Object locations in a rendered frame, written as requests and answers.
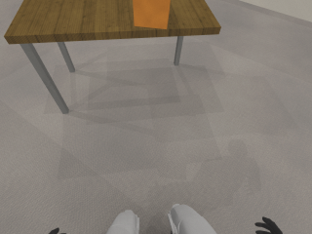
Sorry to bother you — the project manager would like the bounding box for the robot right hand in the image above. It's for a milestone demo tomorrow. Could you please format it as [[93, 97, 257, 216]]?
[[254, 216, 283, 234]]

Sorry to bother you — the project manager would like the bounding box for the right robot thigh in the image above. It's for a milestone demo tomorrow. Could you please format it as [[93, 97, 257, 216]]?
[[167, 205, 216, 234]]

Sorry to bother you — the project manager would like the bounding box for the table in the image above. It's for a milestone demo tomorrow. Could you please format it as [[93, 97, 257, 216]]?
[[4, 0, 221, 114]]

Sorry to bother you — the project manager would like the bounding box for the carton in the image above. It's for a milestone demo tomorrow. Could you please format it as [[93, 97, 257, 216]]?
[[133, 0, 171, 29]]

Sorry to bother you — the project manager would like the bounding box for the left robot thigh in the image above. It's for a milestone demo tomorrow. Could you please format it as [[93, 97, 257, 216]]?
[[106, 212, 139, 234]]

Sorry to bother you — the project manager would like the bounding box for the robot thigh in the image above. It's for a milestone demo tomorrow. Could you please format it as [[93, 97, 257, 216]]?
[[167, 205, 216, 234], [106, 212, 139, 234]]

